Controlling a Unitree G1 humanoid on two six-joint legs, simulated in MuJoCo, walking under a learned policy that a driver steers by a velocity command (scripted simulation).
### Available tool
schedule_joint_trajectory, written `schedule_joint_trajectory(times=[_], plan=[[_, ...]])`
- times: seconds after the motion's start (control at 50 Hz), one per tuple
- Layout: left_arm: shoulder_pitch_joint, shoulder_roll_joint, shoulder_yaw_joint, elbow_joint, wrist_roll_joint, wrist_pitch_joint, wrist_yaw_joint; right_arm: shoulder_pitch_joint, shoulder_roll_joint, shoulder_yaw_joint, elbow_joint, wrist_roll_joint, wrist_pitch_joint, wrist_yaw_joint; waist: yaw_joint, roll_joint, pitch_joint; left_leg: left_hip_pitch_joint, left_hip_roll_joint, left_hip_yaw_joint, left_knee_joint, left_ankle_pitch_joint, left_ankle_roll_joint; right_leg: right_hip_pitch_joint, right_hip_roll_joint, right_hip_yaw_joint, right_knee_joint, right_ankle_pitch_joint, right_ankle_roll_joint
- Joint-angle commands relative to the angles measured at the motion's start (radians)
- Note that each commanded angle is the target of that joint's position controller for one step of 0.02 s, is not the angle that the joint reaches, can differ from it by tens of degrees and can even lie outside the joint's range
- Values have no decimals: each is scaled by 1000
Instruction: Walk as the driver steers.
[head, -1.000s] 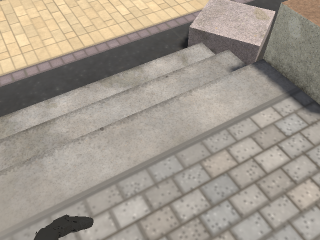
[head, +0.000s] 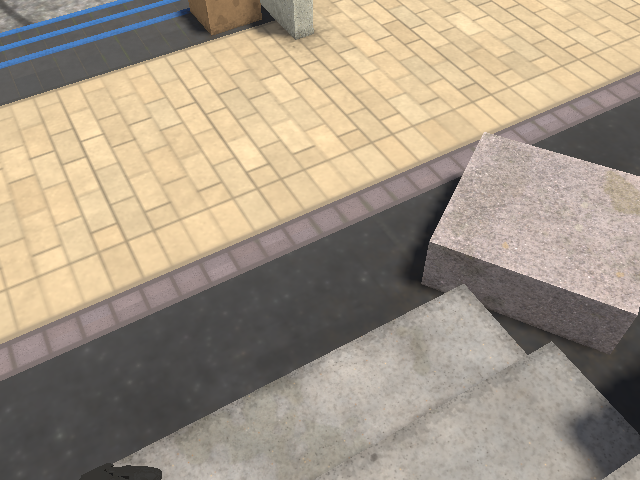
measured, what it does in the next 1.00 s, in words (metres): goes down, turning left: left foot 0.14 m lower, then right foot 0.14 m lower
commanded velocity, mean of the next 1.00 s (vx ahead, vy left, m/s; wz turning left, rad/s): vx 0.87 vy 0.00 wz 0.50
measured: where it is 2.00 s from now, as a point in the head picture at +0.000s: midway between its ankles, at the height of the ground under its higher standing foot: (245, 314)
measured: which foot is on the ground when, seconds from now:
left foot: up 0.00-0.34, down 0.36-0.66, up 0.68-0.98, down 1.00-1.00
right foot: down 0.00-0.34, up 0.36-0.64, down 0.66-1.00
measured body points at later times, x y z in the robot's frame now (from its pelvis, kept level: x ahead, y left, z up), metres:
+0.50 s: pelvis +0.46 +0.03 -0.15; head +0.47 +0.02 +0.30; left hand +0.55 +0.31 -0.24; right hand +0.45 -0.25 -0.29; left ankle +0.34 +0.03 -0.84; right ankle +0.54 -0.11 -0.78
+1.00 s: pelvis +0.88 +0.15 -0.33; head +0.89 +0.17 +0.12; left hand +0.61 +0.27 -0.46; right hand +1.19 +0.07 -0.42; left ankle +0.96 +0.28 -1.07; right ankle +0.81 -0.05 -0.97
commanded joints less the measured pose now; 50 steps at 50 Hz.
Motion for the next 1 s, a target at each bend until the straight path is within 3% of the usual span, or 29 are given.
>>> schedule_joint_trajectory(times=[0.02, 0.06, 0.14, 0.18, 0.22, 0.26, 0.34, 0.36, 0.38, 0.4, 0.44, 0.46, 0.48, 0.5, 0.52, 0.56, 0.6, 0.66, 0.68, 0.7, 0.72, 0.74, 0.76, 0.78, 0.8, 0.84, 0.88, 0.94, 1.0], plan=[[568, 259, 95, 116, -7, 6, 10, 58, -47, 2, -145, 31, -21, -17, 185, -314, -398, -893, -65, -165, 978, -65, 41, 1033, -373, 746, -243, -187, -230], [355, 164, 83, 88, -9, -12, 5, -137, -143, -25, -169, 1, -8, -20, 119, 17, -82, -882, 77, -176, 754, 175, 56, 620, -323, 550, -342, -141, -159], [331, 130, 76, 140, -11, -54, 10, -169, -45, -18, -200, -33, 103, 19, 20, -28, 50, -676, 140, -129, 489, 243, 28, 204, -231, 230, -374, -125, -89], [304, 65, 60, 166, -30, -85, 17, -271, -49, -27, -243, -33, 99, 37, 1, 20, 107, -687, 154, -151, 223, 558, 58, 143, -180, 90, -332, -128, -16], [279, 58, 51, 176, -53, -99, 37, -291, 0, -12, -237, -23, 75, 81, -20, 1, 57, -348, 43, 10, 41, 1060, 42, -66, -76, -109, -263, -238, 47], [250, 75, 48, 153, -30, -108, 53, -178, 2, -8, -184, 14, 78, 101, -63, -36, -24, -107, -21, 100, 127, 1270, 46, -153, -78, -165, -143, -248, 67], [244, 164, 61, 160, -36, -64, 53, 153, -137, -58, -76, -53, 112, 11, -206, -24, -70, 40, -64, 159, 106, 814, 143, 62, -143, -203, 609, 601, 102], [156, 193, 84, 152, -46, -22, 65, 284, -173, -71, -76, -53, 110, 6, -339, 85, 6, 86, 34, 1, -175, 718, 249, -79, -60, -180, 1172, 308, 99], [19, 77, 63, 96, -6, 12, 75, 262, -189, -75, -68, -17, 95, 11, -351, 210, 152, 55, 75, -98, -307, 824, 251, -300, 55, -140, 1458, -420, 64], [75, 26, 37, -65, 9, -15, 89, 244, -217, -53, -25, 6, 59, 3, -107, 258, 186, 138, 145, -325, -60, 1429, 180, -573, 9, 2, 1226, -399, 56], [150, 102, 48, -12, 43, -42, 64, 164, -153, -45, -40, 17, 30, -17, -8, -139, 110, 87, 178, -477, -114, 995, 203, -538, -62, 123, 762, -205, 75], [161, 101, 47, -9, 56, -35, 46, 4, -169, -36, -103, 24, 27, -28, 64, -180, 100, -148, 113, -467, -174, 1003, 229, -329, -41, 99, 524, -152, 112], [122, 96, 47, -71, 50, -26, 43, -139, -279, -62, -149, 1, 15, -48, 113, 62, 136, -351, 255, -679, -206, 985, 311, -236, -86, 153, 347, -134, 137], [155, 131, 58, -23, 42, -9, 46, -147, -249, -60, -125, -24, 1, -42, 111, 42, 116, -405, 278, -744, -169, 939, 336, -156, -106, 192, 413, -14, 144], [136, 141, 66, -21, 9, -12, 46, -132, -182, -47, -114, -10, -18, -38, 98, -18, 82, -438, 247, -730, -103, 727, 319, -113, -119, 241, 337, 257, 142], [25, 79, 37, -55, -2, -28, 14, -119, -93, -18, -109, 23, -24, -22, 37, -146, 105, -679, -16, -452, -7, 392, 215, 188, -39, 108, -68, 623, 121], [65, -8, 13, -56, -34, -11, 1, -37, -124, -25, -61, 7, 4, -14, -6, 16, 54, -782, -51, -450, 76, 322, 173, 502, 40, 34, -33, 596, 139], [751, 143, 87, 123, -14, 6, 44, -250, -192, -46, -107, -13, 6, -9, 421, -35, -216, -853, -92, -305, 937, 576, 99, 1064, -34, 102, -57, 442, 104], [750, 182, 94, 144, 24, -9, 37, -299, -82, -35, -127, 7, 8, -35, 406, -119, -81, -971, -200, -250, 1428, -157, 78, 957, -209, 243, -89, 616, 58], [598, 200, 82, 100, 25, -23, 15, -56, -31, -20, -209, 49, 12, -57, 118, -288, -200, -1097, -86, -231, 1363, -106, 63, 1032, -444, 539, 7, 748, 33], [493, 97, 65, 71, 9, -26, 3, -49, -34, -11, -150, -4, 26, -56, 101, -92, -116, -1119, -10, -198, 1166, 34, 54, 847, -426, 579, -121, 506, -2], [467, 144, 79, 92, 3, -44, 4, -102, -21, -10, -165, -45, 43, -39, 86, -177, -32, -1215, -11, -184, 1197, 8, 37, 732, -487, 720, -173, 271, -155], [431, 74, 58, 99, -3, -51, 1, -191, -57, -22, -169, -72, 48, -20, 79, 15, 69, -1131, 50, -219, 981, 48, 29, 480, -414, 692, -237, 43, -149], [459, 94, 56, 133, -2, -76, 5, -268, -38, -26, -199, -70, 51, -4, 91, -127, 144, -1177, 59, -274, 907, 48, 22, 368, -452, 745, -169, 216, -198], [431, 62, 42, 163, -8, -80, 15, -354, -24, -16, -245, -31, 52, -3, 39, -71, 229, -1055, 63, -265, 606, 117, 2, 122, -350, 593, -191, 221, -143], [316, 141, 64, 148, -7, -50, 38, -244, 3, -9, -170, -35, 56, 31, -51, -74, 98, -458, 1, -84, 255, 391, -23, -184, -185, 300, -245, 181, -80], [234, 90, 59, 140, -45, -55, 32, -99, -35, -19, -92, -17, 41, 47, -127, -59, 4, -274, 13, -76, 247, 882, 11, -226, -104, 220, -61, -15, -55], [379, 89, 67, 160, -33, -17, 39, -410, -7, 24, -167, -17, 23, 42, 35, 12, 61, -250, 6, -20, -170, 968, -55, -26, -41, 210, 35, -205, -37], [518, 60, 54, 200, -28, 57, 64, -234, -59, 11, -108, -46, 11, 31, -11, 30, -7, -106, 108, -68, -454, 1113, -16, 166, 18, 168, 521, -126, -20]])
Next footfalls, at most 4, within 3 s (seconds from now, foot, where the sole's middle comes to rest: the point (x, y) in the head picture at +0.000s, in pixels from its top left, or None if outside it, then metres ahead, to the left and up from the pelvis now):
0.36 left None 0.38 0.04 -0.88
0.66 right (340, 374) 0.84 -0.04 -1.02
1.00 left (229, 364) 0.96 0.29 -1.15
1.38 right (276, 292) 1.21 0.15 -1.15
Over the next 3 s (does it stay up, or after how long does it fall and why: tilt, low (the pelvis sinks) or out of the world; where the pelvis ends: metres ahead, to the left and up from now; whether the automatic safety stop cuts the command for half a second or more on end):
stays up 1.13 0.32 -0.37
